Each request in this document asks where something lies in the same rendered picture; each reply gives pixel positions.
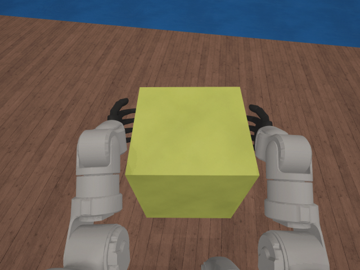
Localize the robot left hand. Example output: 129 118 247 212
107 98 136 143

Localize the left robot forearm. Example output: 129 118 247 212
63 120 127 264

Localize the carton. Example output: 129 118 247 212
125 87 259 218

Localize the robot right thigh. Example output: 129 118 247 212
201 256 240 270

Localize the robot left upper arm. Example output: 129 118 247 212
46 224 130 270

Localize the robot right upper arm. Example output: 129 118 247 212
258 230 329 270

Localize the robot right hand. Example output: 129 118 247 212
246 105 273 150

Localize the right robot forearm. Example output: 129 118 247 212
255 126 330 270

